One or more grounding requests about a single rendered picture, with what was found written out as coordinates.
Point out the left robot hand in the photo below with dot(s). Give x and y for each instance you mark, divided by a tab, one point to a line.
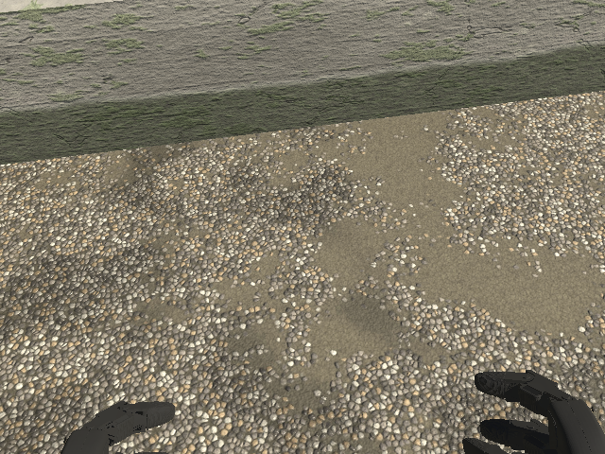
115	424

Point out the right robot hand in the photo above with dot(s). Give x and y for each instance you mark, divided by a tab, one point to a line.
572	427

